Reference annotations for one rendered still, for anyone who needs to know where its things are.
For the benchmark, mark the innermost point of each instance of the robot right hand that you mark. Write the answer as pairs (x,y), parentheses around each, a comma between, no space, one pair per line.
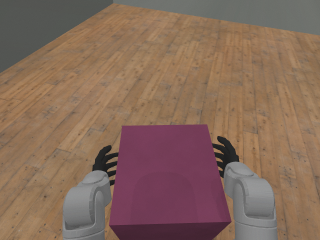
(228,156)

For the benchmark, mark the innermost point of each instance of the robot left hand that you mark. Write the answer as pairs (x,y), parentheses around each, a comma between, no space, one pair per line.
(101,160)

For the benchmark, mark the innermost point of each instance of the robot left forearm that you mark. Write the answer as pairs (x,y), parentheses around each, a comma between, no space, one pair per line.
(83,216)

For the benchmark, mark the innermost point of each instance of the robot right forearm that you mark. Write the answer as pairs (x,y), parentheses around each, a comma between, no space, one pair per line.
(254,208)

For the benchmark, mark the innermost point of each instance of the carton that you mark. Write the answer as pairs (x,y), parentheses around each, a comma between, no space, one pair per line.
(167,185)

